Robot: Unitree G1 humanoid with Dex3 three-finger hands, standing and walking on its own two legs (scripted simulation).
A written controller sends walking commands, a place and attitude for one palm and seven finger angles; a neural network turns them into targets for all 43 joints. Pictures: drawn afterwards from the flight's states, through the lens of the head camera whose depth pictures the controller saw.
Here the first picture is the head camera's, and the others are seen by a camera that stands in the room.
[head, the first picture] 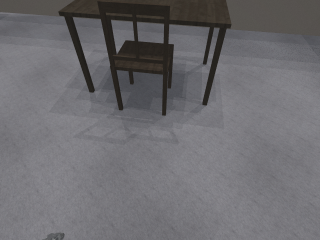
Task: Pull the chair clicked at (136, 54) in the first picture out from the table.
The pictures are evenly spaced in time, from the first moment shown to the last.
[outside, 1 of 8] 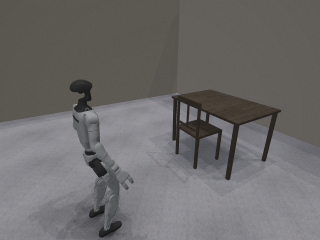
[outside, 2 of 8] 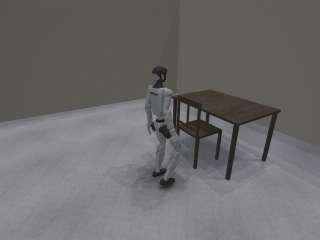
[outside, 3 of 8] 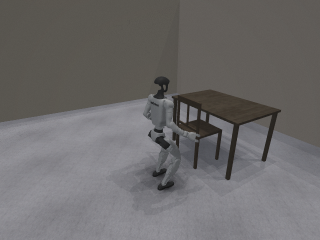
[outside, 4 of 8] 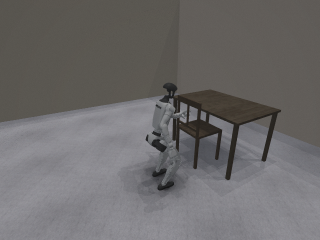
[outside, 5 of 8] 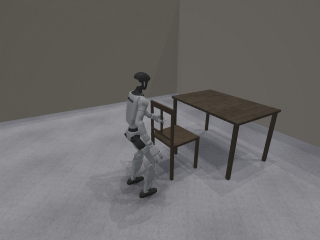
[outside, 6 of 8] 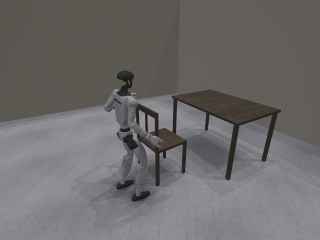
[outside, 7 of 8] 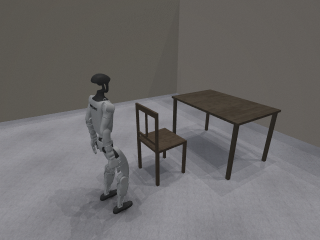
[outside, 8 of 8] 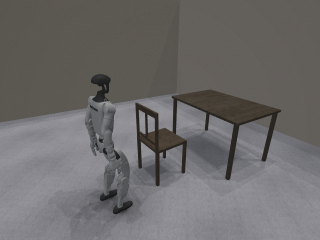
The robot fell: no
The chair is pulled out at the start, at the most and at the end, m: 0.00 0.59 0.59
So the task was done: yes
